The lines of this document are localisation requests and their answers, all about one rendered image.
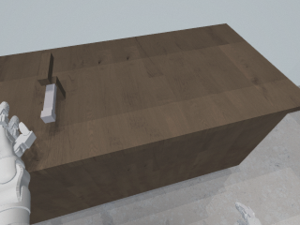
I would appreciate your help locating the right robot hand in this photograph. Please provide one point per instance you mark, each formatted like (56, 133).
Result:
(247, 214)

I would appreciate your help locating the tap lever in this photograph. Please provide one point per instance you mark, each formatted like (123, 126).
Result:
(48, 114)

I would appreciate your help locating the left robot hand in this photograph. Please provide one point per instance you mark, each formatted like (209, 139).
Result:
(12, 144)

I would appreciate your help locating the left robot forearm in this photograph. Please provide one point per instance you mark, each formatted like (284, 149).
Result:
(15, 196)

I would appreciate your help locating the counter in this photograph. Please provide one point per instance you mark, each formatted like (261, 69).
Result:
(139, 113)

